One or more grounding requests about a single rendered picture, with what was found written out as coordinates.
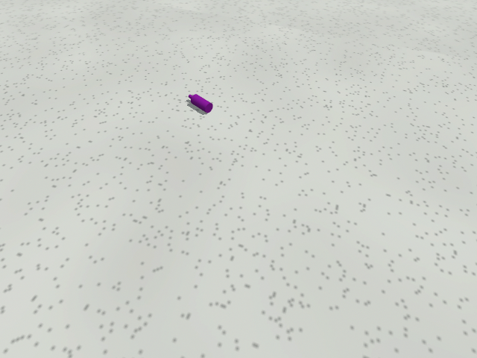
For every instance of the bottle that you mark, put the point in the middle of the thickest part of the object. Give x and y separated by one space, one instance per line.
200 102

